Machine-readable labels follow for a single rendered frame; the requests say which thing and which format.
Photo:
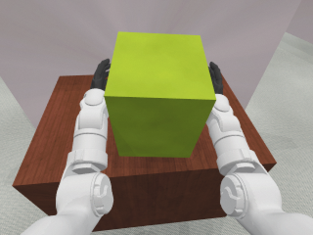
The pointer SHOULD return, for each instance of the robot right forearm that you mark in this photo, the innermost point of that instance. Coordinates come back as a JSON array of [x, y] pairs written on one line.
[[229, 142]]

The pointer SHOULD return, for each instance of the robot right hand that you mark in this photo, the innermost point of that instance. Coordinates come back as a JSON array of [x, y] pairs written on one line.
[[216, 78]]

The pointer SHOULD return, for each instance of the robot right upper arm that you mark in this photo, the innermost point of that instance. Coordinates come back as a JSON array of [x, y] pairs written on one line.
[[254, 200]]

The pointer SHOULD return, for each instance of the robot left hand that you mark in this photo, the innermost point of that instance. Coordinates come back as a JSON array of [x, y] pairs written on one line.
[[99, 80]]

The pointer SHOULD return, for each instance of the robot left upper arm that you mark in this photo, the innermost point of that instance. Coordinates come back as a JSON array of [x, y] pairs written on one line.
[[82, 200]]

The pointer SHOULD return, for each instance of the pedestal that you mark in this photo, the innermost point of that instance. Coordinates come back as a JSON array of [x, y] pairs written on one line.
[[146, 190]]

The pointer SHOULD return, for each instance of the robot left forearm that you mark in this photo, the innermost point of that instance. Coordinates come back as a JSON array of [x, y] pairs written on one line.
[[88, 153]]

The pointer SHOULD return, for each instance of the carton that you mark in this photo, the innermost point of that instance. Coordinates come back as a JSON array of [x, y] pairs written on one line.
[[159, 94]]

